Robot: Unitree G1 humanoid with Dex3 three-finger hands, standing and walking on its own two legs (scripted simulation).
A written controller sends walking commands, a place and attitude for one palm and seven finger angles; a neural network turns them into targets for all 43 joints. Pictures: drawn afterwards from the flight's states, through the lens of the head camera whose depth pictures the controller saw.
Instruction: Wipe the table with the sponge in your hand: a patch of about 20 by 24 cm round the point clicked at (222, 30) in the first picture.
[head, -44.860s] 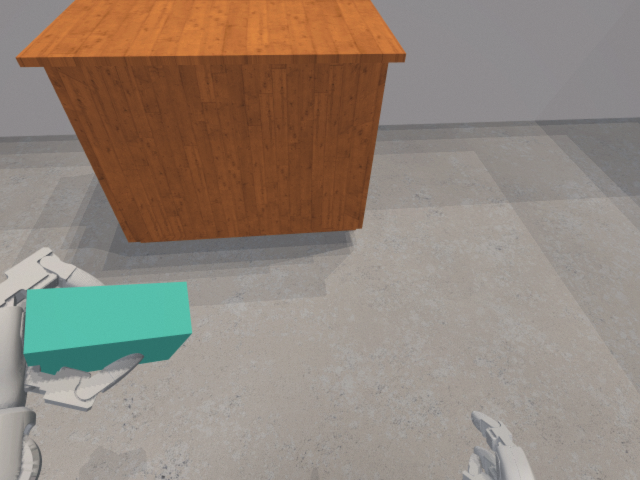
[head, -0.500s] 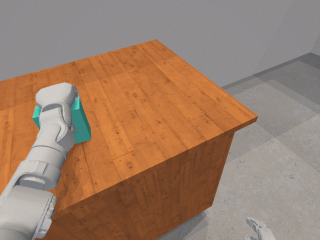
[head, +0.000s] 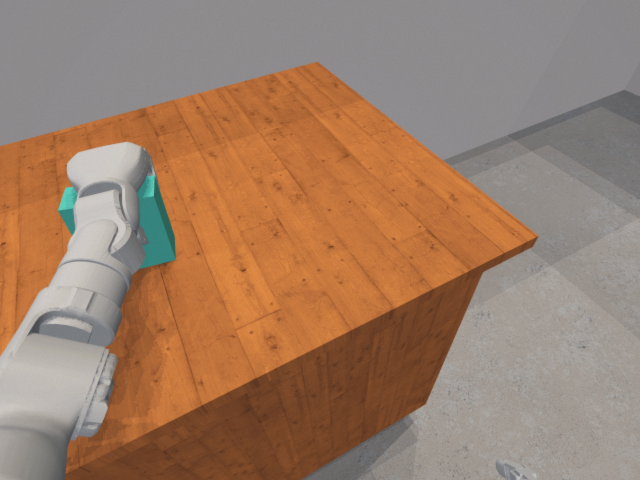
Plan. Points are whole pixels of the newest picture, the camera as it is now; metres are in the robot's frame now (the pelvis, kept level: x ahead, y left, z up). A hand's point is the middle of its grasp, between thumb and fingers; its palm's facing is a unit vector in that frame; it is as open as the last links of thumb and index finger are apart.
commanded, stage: wipe forward along the middle lane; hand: left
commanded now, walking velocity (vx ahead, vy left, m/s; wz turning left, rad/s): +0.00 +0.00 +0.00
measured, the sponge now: (129, 238) +0.41 +0.30 +0.09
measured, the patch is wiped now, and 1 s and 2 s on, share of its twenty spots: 1.00 1.00 1.00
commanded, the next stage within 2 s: slide back across to the first lane in 0.06 s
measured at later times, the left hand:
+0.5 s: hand (106, 197) +0.43 +0.31 +0.15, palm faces +0.00 -0.03 -1.00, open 9.3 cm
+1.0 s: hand (47, 220) +0.38 +0.37 +0.15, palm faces -0.04 +0.00 -1.00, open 9.3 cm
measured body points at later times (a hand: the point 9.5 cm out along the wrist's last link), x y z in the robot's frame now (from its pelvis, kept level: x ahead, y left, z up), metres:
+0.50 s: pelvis +0.01 +0.01 +0.00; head +0.02 -0.01 +0.45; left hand +0.42 +0.31 +0.20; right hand +0.14 -0.24 -0.12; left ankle -0.02 +0.10 -0.74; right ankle +0.00 -0.09 -0.74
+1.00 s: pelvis +0.02 +0.03 +0.00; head +0.04 +0.01 +0.45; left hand +0.38 +0.37 +0.20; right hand +0.22 -0.20 -0.11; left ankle -0.02 +0.10 -0.74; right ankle +0.00 -0.09 -0.74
